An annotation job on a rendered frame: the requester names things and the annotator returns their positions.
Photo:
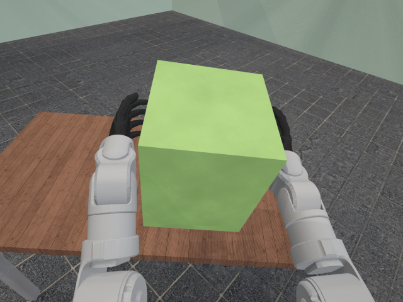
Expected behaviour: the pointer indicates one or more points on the right robot forearm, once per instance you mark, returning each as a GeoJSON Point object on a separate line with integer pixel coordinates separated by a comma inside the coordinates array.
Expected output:
{"type": "Point", "coordinates": [315, 247]}

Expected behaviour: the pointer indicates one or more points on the left robot forearm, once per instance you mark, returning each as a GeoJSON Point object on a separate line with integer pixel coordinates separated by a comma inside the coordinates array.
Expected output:
{"type": "Point", "coordinates": [112, 205]}

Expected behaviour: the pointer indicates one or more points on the table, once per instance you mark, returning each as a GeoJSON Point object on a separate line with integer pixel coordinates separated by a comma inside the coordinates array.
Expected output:
{"type": "Point", "coordinates": [44, 190]}

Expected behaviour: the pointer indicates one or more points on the left robot hand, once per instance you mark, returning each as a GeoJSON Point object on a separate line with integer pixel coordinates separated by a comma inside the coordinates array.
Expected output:
{"type": "Point", "coordinates": [122, 123]}

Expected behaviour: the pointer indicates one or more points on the right robot hand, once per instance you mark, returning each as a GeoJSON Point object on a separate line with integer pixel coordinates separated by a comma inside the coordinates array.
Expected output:
{"type": "Point", "coordinates": [283, 128]}

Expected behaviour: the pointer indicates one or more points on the carton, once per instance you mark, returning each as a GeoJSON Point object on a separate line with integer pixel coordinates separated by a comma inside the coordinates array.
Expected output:
{"type": "Point", "coordinates": [209, 148]}

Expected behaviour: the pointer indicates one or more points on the robot left upper arm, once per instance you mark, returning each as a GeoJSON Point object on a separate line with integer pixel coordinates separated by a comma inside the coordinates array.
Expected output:
{"type": "Point", "coordinates": [115, 286]}

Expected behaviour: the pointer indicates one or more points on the robot right upper arm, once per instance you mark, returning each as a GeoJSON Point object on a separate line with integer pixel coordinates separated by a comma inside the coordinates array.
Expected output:
{"type": "Point", "coordinates": [332, 288]}

